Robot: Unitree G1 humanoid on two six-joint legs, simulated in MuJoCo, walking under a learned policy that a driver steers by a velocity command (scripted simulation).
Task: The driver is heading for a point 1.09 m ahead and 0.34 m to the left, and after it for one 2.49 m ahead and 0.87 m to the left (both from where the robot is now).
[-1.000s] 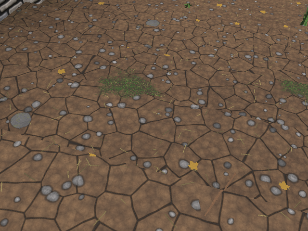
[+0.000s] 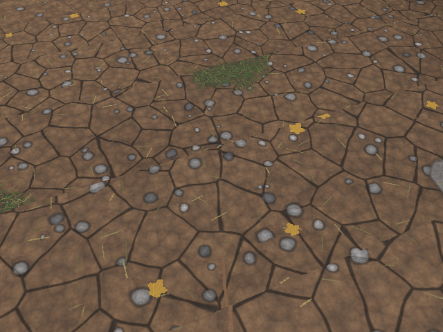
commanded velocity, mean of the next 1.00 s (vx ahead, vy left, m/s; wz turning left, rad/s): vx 0.73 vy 0.00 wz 0.13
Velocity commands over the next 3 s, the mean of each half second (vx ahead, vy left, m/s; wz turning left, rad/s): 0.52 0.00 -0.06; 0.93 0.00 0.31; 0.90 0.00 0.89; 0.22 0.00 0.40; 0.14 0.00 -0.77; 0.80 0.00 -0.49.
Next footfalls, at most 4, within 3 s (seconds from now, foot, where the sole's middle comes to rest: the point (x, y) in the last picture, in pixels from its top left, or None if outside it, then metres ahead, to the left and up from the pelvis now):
0.70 right None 0.48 -0.10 -0.77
1.26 left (184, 241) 0.89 0.10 -0.93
1.54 right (189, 167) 1.25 0.08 -0.93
1.88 left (131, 193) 1.12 0.32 -0.93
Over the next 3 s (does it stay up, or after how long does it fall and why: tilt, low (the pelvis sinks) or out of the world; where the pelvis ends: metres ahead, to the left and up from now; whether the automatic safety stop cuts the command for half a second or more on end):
stays up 1.45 0.35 -0.33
